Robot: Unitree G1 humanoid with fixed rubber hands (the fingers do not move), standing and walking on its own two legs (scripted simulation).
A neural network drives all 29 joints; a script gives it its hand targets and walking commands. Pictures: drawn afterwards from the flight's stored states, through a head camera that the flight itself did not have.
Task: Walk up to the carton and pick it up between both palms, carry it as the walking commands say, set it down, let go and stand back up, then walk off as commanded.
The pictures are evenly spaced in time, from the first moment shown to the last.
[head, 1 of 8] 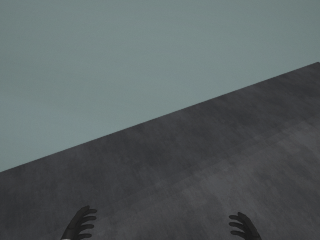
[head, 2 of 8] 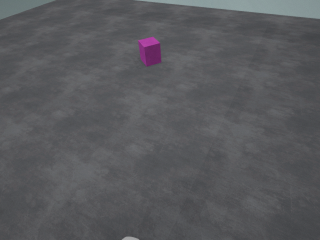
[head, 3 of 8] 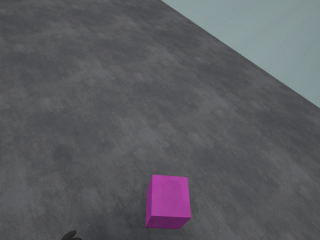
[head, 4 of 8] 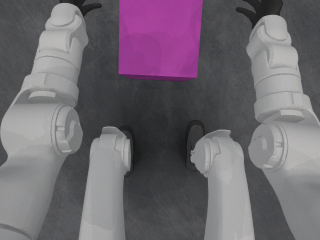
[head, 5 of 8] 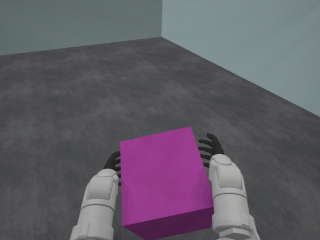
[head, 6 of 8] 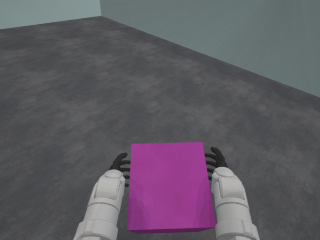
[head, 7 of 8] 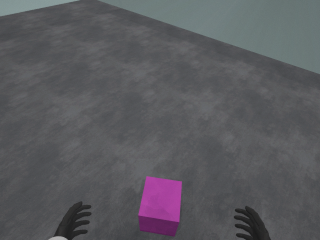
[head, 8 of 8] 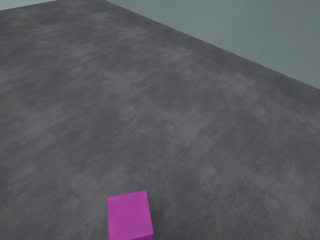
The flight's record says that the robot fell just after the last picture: no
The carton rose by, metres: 0.69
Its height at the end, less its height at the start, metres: +0.00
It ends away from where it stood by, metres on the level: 1.98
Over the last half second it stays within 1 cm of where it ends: yes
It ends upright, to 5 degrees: yes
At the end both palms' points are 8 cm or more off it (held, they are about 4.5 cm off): yes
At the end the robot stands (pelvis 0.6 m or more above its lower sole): yes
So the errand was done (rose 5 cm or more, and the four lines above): yes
